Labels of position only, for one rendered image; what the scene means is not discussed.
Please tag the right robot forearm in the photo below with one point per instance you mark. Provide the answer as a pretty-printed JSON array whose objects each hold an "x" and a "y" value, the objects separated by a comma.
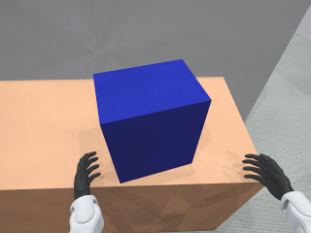
[{"x": 297, "y": 210}]

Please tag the robot right hand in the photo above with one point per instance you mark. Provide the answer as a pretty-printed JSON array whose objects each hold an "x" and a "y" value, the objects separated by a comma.
[{"x": 270, "y": 174}]

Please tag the left robot forearm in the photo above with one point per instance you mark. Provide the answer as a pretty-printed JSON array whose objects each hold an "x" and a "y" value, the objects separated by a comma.
[{"x": 86, "y": 216}]

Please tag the carton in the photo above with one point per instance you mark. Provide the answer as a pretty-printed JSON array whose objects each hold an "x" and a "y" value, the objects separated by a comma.
[{"x": 151, "y": 117}]

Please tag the pedestal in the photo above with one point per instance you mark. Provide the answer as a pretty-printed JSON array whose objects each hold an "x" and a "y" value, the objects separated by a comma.
[{"x": 47, "y": 126}]

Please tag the robot left hand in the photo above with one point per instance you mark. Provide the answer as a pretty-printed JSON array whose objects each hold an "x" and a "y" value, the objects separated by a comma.
[{"x": 82, "y": 180}]

